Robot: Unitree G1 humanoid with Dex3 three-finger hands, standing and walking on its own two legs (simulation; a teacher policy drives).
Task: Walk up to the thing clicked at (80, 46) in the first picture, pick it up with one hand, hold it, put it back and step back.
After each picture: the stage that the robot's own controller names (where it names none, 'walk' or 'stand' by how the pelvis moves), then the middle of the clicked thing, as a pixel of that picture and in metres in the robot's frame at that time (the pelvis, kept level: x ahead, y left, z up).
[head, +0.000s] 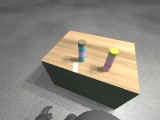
stand; (81, 52) +0.65 +0.12 -0.04
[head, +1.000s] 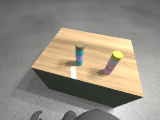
stand; (79, 55) +0.55 +0.12 -0.03
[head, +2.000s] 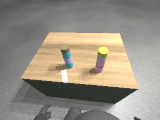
stand; (67, 57) +0.50 +0.23 -0.01
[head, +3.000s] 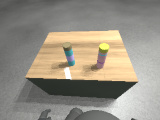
stand; (69, 55) +0.53 +0.23 -0.02
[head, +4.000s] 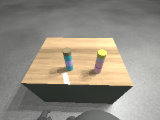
stand; (68, 60) +0.51 +0.23 -0.04
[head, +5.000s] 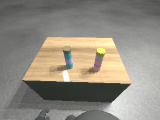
stand; (68, 58) +0.54 +0.24 -0.04
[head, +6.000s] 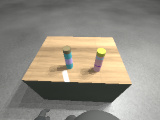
stand; (68, 58) +0.53 +0.24 -0.04
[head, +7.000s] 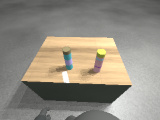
stand; (68, 59) +0.52 +0.23 -0.04
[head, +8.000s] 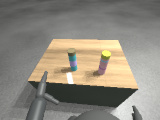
rise first; (72, 60) +0.52 +0.21 -0.03
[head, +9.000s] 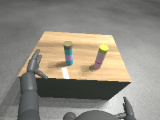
go down; (68, 54) +0.56 +0.19 -0.01
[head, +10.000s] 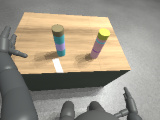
go down; (59, 43) +0.55 +0.20 +0.04
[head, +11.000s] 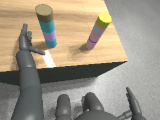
close in; (48, 31) +0.55 +0.22 +0.07
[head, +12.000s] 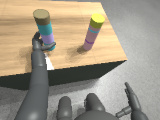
close; (46, 34) +0.56 +0.21 +0.08
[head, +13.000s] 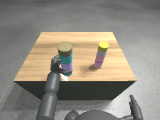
lift; (66, 61) +0.36 +0.16 +0.14
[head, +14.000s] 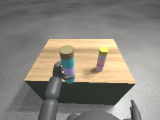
hold; (68, 67) +0.31 +0.15 +0.16
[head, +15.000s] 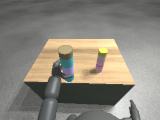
hold; (67, 66) +0.32 +0.15 +0.16
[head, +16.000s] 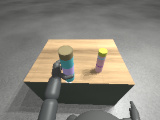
hold; (67, 66) +0.31 +0.15 +0.16
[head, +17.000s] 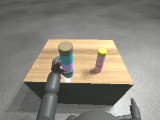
crouch; (67, 62) +0.33 +0.16 +0.17
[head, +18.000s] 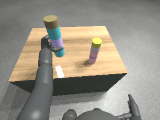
crouch; (56, 39) +0.49 +0.20 +0.18
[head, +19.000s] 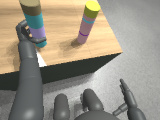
lower; (36, 27) +0.57 +0.21 +0.10
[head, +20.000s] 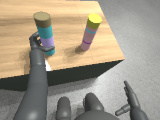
lower; (46, 37) +0.53 +0.19 +0.08
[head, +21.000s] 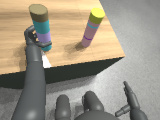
lower; (43, 32) +0.55 +0.21 +0.09
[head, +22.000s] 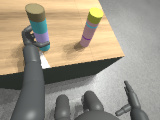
lower; (41, 32) +0.55 +0.21 +0.09
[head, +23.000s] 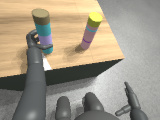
loosen; (45, 35) +0.54 +0.20 +0.08
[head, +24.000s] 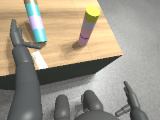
withdraw; (36, 22) +0.66 +0.25 +0.05
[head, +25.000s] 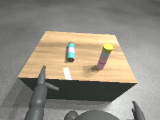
sink last; (71, 51) +0.67 +0.23 -0.07
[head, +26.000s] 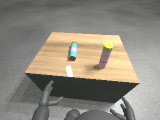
stand; (73, 50) +0.70 +0.24 -0.07
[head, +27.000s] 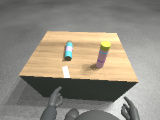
stand; (69, 50) +0.68 +0.26 -0.06
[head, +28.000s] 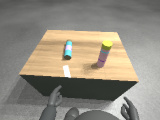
stand; (68, 49) +0.68 +0.27 -0.06
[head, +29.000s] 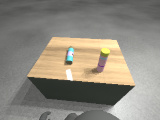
stand; (70, 54) +0.69 +0.27 -0.11
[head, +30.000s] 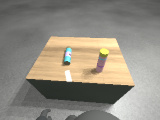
stand; (68, 55) +0.67 +0.29 -0.13
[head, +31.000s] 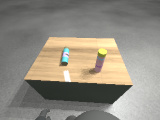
stand; (65, 55) +0.67 +0.32 -0.13
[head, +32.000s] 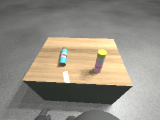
walk; (63, 56) +0.65 +0.33 -0.13
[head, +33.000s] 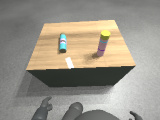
walk; (63, 42) +0.72 +0.35 -0.11
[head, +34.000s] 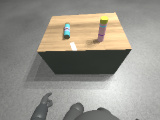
walk; (67, 30) +0.94 +0.37 -0.10
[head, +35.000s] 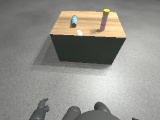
stand; (74, 21) +1.27 +0.31 -0.10
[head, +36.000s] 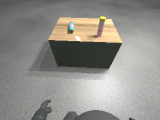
stand; (71, 27) +1.23 +0.38 -0.11
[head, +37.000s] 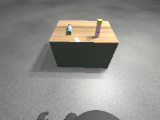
stand; (69, 29) +1.27 +0.41 -0.13
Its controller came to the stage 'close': yes
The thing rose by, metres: 0.21
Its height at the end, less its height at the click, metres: -0.09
